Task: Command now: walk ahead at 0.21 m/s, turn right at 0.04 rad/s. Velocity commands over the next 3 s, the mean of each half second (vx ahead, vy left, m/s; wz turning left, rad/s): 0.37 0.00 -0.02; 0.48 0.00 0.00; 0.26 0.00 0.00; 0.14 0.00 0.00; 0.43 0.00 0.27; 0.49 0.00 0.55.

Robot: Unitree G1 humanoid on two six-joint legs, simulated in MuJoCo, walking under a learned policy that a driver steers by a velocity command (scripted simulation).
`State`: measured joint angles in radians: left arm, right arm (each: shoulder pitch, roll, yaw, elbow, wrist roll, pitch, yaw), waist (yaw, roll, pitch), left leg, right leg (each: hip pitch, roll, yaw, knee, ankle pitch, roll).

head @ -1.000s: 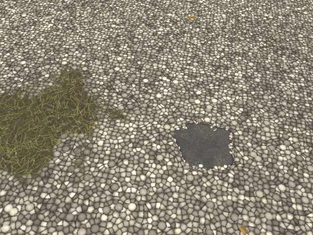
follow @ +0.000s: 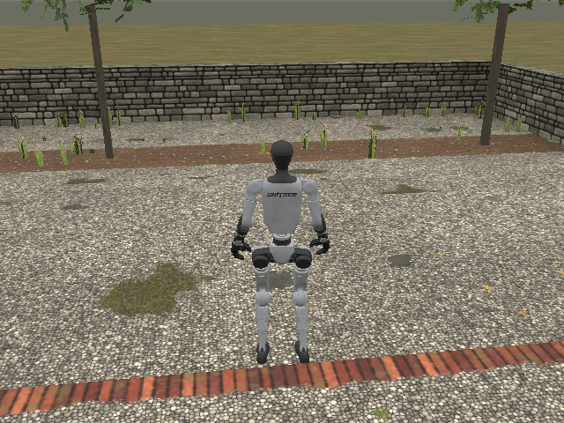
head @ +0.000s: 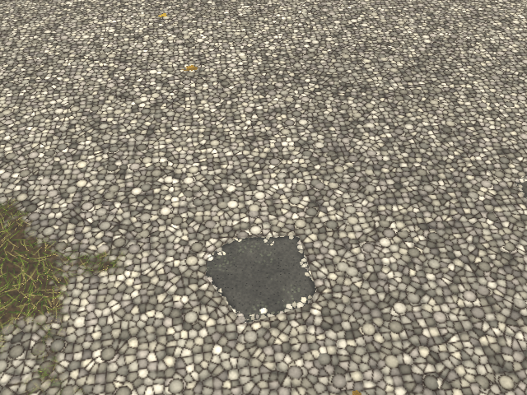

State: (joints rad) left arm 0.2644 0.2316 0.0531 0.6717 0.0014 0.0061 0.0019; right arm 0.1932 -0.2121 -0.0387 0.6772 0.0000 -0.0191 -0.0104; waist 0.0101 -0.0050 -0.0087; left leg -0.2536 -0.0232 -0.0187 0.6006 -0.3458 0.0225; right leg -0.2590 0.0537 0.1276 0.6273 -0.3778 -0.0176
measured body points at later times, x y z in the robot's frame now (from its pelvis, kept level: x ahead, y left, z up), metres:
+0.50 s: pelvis +0.18 +0.01 +0.00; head +0.22 +0.01 +0.45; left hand +0.15 +0.29 -0.12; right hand +0.44 -0.20 -0.07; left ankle +0.34 +0.13 -0.71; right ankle +0.00 -0.12 -0.73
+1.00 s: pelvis +0.45 +0.03 +0.01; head +0.48 +0.03 +0.46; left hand +0.67 +0.25 -0.07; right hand +0.45 -0.25 -0.11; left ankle +0.35 +0.12 -0.73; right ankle +0.63 -0.12 -0.69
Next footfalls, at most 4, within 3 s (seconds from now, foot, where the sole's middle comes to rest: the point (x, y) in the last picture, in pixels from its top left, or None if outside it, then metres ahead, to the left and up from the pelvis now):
0.54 left None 0.38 0.12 -0.76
1.10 right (318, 341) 0.68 -0.11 -0.76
1.50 left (231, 316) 0.76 0.13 -0.76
2.40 left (229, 232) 1.06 0.15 -0.76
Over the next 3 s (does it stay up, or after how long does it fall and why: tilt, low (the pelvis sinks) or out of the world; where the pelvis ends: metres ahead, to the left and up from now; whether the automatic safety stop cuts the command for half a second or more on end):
stays up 1.23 0.09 0.00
